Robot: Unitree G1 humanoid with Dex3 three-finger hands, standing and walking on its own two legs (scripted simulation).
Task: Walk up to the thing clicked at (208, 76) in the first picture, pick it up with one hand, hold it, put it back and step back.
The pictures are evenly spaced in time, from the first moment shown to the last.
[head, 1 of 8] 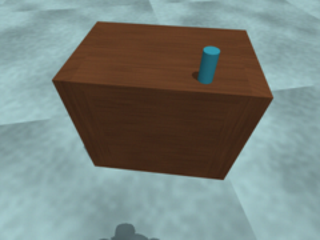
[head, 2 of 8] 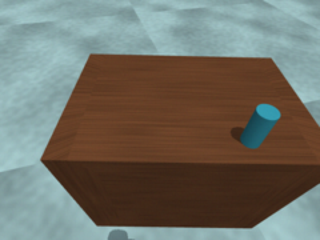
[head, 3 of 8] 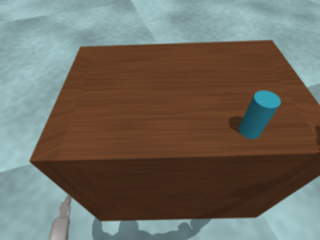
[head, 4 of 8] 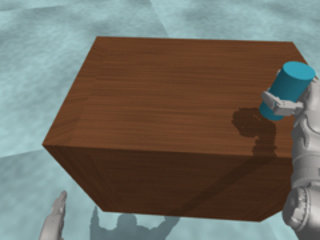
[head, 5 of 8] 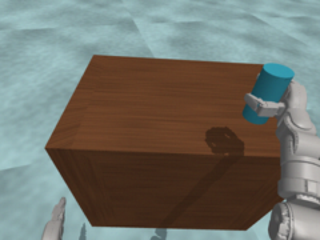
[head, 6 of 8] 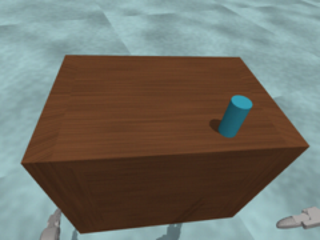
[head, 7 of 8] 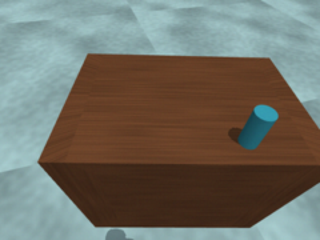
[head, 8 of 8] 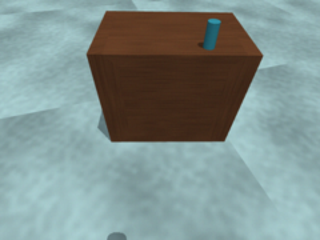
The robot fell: no
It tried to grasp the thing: yes
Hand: right
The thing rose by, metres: 0.24
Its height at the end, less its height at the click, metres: +0.00
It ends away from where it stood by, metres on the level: 0.01
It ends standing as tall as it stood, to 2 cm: yes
